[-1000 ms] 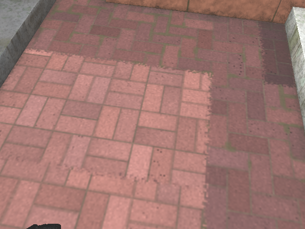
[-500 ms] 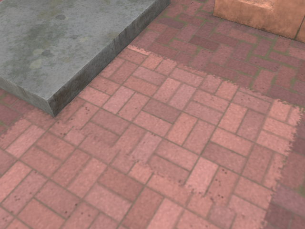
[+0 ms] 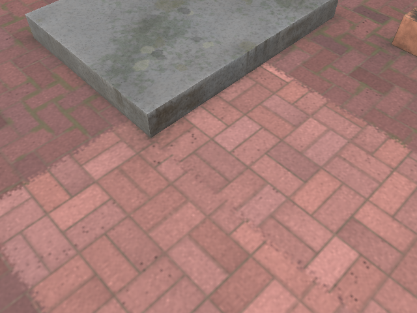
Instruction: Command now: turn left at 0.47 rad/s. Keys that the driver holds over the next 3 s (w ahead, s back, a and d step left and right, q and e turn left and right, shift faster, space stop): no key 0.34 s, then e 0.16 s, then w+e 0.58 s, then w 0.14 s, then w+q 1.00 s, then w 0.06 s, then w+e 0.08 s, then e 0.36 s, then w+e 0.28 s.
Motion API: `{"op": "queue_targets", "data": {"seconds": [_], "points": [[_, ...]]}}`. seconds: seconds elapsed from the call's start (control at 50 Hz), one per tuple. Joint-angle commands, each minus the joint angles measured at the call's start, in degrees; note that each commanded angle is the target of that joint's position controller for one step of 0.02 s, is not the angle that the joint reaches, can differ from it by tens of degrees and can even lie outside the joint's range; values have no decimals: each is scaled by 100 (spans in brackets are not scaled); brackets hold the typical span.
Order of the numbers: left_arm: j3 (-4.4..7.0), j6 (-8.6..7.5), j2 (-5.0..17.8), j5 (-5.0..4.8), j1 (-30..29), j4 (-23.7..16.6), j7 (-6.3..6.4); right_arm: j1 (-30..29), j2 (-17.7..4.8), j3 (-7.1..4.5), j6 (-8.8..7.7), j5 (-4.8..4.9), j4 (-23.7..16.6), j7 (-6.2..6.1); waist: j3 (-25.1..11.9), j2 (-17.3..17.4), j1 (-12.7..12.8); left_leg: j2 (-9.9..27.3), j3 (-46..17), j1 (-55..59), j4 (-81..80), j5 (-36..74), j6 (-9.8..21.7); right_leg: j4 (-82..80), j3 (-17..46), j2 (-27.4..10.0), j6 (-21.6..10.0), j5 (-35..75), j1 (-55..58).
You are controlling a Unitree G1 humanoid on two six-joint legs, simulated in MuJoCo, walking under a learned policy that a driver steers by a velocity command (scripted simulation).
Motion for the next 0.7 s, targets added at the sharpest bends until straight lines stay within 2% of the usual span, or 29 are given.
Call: {"op": "queue_targets", "data": {"seconds": [0.02, 0.04, 0.06, 0.08, 0.1, 0.12, 0.14, 0.16, 0.18, 0.22, 0.24, 0.28, 0.3, 0.32, 0.34, 0.36, 0.38, 0.4, 0.42, 0.44, 0.46, 0.5, 0.54, 0.56, 0.58, 0.6, 0.64, 0.66, 0.7], "points": [[176, -145, 567, 17, 346, -298, -80, -229, -776, -207, -24, 63, -422, -46, -763, 814, 278, 1147, -1558, 673, -393, 1212, 707, -1499, -90, -128, -224, 1039, 921], [231, -136, 857, 139, 464, -342, -66, 2, -524, -135, -36, -7, -417, -60, -919, 160, 179, 806, -1142, 99, 273, 141, 357, -1648, 600, -1001, -549, 1704, 1628], [301, -75, 1265, 271, 272, -360, -57, 183, -444, -132, -102, 9, -485, -53, -594, -1494, -131, -141, 26, -961, 1205, -1638, -33, -1876, 1816, -1986, -1406, 2866, 1715], [256, -96, 984, 291, 306, -419, -39, -7, -903, -263, -181, -86, -486, -51, -630, -1634, 120, 40, 146, -1122, 2481, -2485, -346, -2062, 2567, -2623, -2142, 2982, 1408], [213, -94, 862, 221, 183, -475, 8, -15, -1120, -360, -189, -31, -394, -35, -523, -1164, 124, 137, 99, -1241, 3295, -2220, -463, -2014, 2231, -2428, -2123, 2779, 1368], [183, -74, 759, 146, -15, -485, 40, 88, -1006, -360, -144, -7, -235, -40, -414, -842, 24, 179, 110, -1261, 3581, -1896, -555, -1920, 1721, -2035, -1821, 2533, 1310], [151, -62, 688, 62, -133, -487, 52, 144, -855, -327, -90, -22, -164, -58, -319, -755, -3, 207, 120, -1319, 3693, -1639, -622, -1871, 1415, -1803, -1622, 2467, 1314], [99, -46, 599, 37, -160, -471, 64, 165, -649, -266, -54, -22, -122, -54, -299, -714, -8, 218, 170, -1213, 3675, -1458, -677, -1833, 1153, -1659, -1558, 2727, 1263], [59, -17, 515, 53, -160, -443, 64, 173, -449, -192, -45, -12, -103, -41, -312, -717, -22, 244, 347, -992, 3337, -1323, -715, -1833, 829, -1446, -1486, 2816, 1188], [30, 36, 454, 75, -161, -396, 54, 24, -135, -43, -60, -30, -143, -13, -447, -974, 36, 483, 774, -468, 2116, -1231, -752, -1749, 429, -1173, -1365, 2781, 1255], [42, 63, 503, 68, -38, -347, 47, -127, -24, 18, -75, -45, -182, 4, -486, -1131, 158, 561, 907, -167, 1526, -1326, -744, -1726, 403, -1153, -1384, 2712, 1280], [80, 104, 676, 34, 255, -251, 28, -149, -136, -4, -91, -2, -164, 31, -490, -1289, 284, 546, 1067, 245, 564, -1192, -705, -1646, 590, -1270, -1480, 2493, 1368], [71, 114, 695, -7, 252, -241, 22, 17, -186, -32, -102, 7, -77, 41, -470, -1224, 188, 516, 1144, 594, -164, -607, -629, -1551, 607, -1273, -1443, 2394, 1285], [37, 102, 621, -52, 335, -201, 10, 155, -193, -38, -113, -20, 8, 50, -406, -1120, 105, 475, 1174, 1019, -993, 64, -510, -1497, 593, -1219, -1306, 2282, 1126], [6, 44, 560, -45, 557, -130, -12, 198, -325, -47, -120, -91, -8, 39, -447, -950, 133, 649, 877, 1530, -1207, 562, -361, -1474, 605, -1176, -1025, 2015, 854], [-63, -43, 397, 82, 633, -146, -69, 302, -599, -84, -124, -165, -70, -11, -610, -325, 227, 1253, 251, 2143, -992, 1741, -159, -1156, 397, -938, -653, 1512, 380], [-128, -123, 170, 147, 883, -136, -129, 119, -686, -92, -126, -217, 46, -13, -618, 727, 587, 1509, 153, 1689, -678, 1316, 164, -1253, -108, -522, -337, 623, 445], [-123, -126, 331, 166, 504, -157, -129, 28, -324, -42, -154, -209, -11, 40, -509, 753, 302, 1331, 246, 1176, -814, 248, 243, -1139, -186, -487, -142, 609, 787], [-60, -102, 535, 108, 172, -236, -126, -18, -287, -39, -178, -238, -28, 48, -213, 616, 168, 1202, 316, 1073, -876, -185, 170, -983, -216, -388, -114, 736, 570], [-29, -65, 582, 53, 70, -275, -94, 21, -473, -98, -193, -242, -39, 20, -71, 587, 112, 1190, 341, 1043, -908, -232, 134, -781, -248, -326, -160, 830, 361], [-13, -21, 596, 21, 90, -345, -64, 83, -576, -139, -216, -203, -37, -8, 4, 750, 92, 1308, 270, 1022, -962, -138, 180, -585, -254, -288, -186, 922, 202], [26, 37, 608, -45, 204, -411, -45, 277, -639, -176, -226, -155, -24, -71, 50, 899, 78, 1680, 86, 1023, -1028, 209, 416, -197, -311, -254, -208, 787, -58], [43, 76, 517, -81, 205, -463, -58, 539, -686, -219, -222, -103, -66, -121, -61, 1199, -155, 2214, -491, 1242, -1380, -1146, 842, 795, -632, -118, -254, -591, -616], [61, 85, 547, -108, -31, -596, -94, 774, -762, -238, -269, -92, -41, -131, 122, 1178, -352, 2630, -1007, 1289, -1732, -1907, 1109, 1596, -460, -328, -329, -1110, -1184], [72, 93, 512, -165, -162, -700, -130, 870, -798, -238, -349, -94, 23, -135, 373, 993, -348, 2914, -1372, 1366, -1919, -2226, 1252, 2149, -206, -539, -427, -1265, -1746], [66, 96, 455, -205, -114, -713, -152, 794, -766, -230, -419, -50, 55, -129, 535, 804, -246, 2943, -1355, 1495, -2001, -2308, 1226, 2240, -65, -662, -490, -1205, -2076], [39, 78, 423, -154, 7, -669, -217, 498, -703, -220, -493, 33, 28, -88, 452, 631, -134, 2678, -681, 1640, -2043, -1803, 966, 1791, -158, -768, -514, -852, -1898], [17, 63, 395, -119, 60, -651, -264, 346, -741, -234, -506, 38, 20, -52, 350, 629, -86, 2493, -223, 1466, -2017, -1397, 844, 1463, -335, -759, -510, -688, -1444], [20, 42, 407, -127, 313, -561, -343, 90, -836, -271, -531, 41, 14, 36, 170, 698, 52, 2131, 584, 941, -1871, -893, 685, 789, -705, -601, -508, -485, -311]]}}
